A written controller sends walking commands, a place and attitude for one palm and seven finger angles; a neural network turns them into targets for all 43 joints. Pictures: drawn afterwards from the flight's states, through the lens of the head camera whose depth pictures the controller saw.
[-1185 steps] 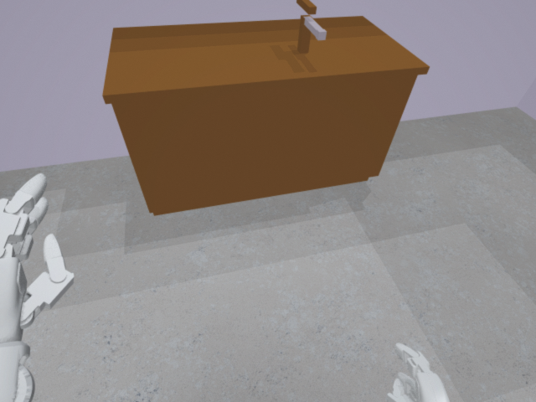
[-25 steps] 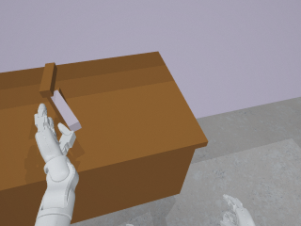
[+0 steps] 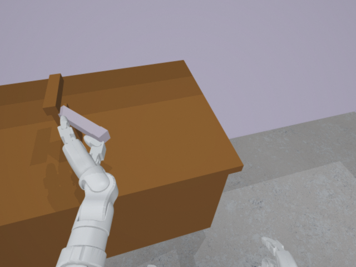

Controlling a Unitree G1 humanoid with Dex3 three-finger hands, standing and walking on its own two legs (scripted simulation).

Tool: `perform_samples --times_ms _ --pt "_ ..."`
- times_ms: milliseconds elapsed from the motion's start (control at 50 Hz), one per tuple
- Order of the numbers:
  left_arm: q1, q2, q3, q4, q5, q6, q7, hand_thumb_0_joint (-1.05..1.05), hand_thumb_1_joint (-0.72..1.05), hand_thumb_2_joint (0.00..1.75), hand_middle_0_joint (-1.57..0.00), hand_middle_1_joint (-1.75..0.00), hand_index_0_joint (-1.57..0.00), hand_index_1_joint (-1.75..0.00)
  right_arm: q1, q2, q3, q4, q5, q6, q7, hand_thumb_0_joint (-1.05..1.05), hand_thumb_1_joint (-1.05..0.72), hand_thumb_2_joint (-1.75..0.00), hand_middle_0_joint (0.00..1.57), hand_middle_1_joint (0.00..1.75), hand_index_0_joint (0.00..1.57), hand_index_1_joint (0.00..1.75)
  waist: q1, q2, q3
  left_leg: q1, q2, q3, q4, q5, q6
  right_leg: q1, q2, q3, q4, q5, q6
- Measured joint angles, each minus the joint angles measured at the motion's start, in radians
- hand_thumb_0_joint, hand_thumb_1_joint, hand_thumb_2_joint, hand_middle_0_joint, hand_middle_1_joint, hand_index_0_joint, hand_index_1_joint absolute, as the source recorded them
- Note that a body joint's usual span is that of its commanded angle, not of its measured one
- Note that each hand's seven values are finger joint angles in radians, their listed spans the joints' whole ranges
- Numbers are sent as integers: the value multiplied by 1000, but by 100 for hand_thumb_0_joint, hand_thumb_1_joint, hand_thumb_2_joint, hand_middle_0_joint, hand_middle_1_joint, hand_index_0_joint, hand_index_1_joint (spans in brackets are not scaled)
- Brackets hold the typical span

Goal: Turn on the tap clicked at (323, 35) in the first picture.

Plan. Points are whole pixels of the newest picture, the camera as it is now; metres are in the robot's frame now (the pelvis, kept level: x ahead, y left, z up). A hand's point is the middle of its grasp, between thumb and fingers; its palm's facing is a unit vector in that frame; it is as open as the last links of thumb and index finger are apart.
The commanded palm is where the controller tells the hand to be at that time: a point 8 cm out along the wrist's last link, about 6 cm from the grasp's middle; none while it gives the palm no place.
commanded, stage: push the lever round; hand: left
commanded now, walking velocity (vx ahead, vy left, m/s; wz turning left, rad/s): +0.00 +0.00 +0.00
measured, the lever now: (101, 135) +0.39 +0.21 +0.09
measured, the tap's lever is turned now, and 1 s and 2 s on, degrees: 41 69 82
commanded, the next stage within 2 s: lift the hand up off the lever in 1.32 s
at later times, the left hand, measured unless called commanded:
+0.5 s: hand (115, 135) +0.39 +0.18 +0.08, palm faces +0.75 -0.65 -0.08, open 7.5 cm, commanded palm +0.34 +0.19 +0.08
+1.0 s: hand (123, 124) +0.43 +0.17 +0.08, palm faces +0.79 -0.60 -0.12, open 7.6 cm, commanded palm +0.38 +0.18 +0.08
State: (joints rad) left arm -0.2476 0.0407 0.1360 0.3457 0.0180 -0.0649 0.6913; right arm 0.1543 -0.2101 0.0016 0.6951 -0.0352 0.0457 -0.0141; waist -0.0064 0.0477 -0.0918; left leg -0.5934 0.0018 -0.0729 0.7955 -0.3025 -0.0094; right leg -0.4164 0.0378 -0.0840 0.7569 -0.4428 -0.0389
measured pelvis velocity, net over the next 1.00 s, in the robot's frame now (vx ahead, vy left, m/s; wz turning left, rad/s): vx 0.01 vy -0.01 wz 0.01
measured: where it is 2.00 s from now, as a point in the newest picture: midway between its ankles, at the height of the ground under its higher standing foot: outside the picture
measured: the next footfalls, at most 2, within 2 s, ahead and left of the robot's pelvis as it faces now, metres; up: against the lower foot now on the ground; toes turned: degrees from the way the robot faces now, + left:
none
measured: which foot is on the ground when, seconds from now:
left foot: down 0.00-1.00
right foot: down 0.00-1.00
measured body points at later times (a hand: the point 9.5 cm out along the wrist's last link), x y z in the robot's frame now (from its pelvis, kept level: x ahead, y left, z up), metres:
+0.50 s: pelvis +0.00 -0.01 +0.00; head +0.02 -0.01 +0.45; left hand +0.35 +0.21 +0.09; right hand +0.16 -0.24 -0.12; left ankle +0.06 +0.12 -0.71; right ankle -0.03 -0.10 -0.71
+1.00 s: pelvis +0.01 -0.01 -0.01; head +0.04 -0.02 +0.44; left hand +0.38 +0.19 +0.09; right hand +0.14 -0.25 -0.13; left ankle +0.06 +0.12 -0.71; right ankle -0.03 -0.10 -0.71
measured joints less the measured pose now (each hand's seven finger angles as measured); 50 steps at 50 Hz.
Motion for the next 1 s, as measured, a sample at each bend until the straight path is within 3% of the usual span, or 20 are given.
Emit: perform_samples --times_ms 500,1000 --pt "-184 -59 32 163 48 33 156 1 95 94 -15 -15 -16 -15 -10 11 -21 37 -28 13 31 1 -91 -90 20 30 20 30 -9 2 -23 -54 2 -11 29 -12 -9 -52 4 -11 33 -17 -9" --pt "-375 -60 120 345 93 59 238 1 95 93 -15 -15 -14 -14 16 9 -32 71 -52 -5 60 1 -91 -90 20 30 20 30 -31 0 -50 -118 5 -23 50 -19 -21 -117 8 -23 61 -32 -21"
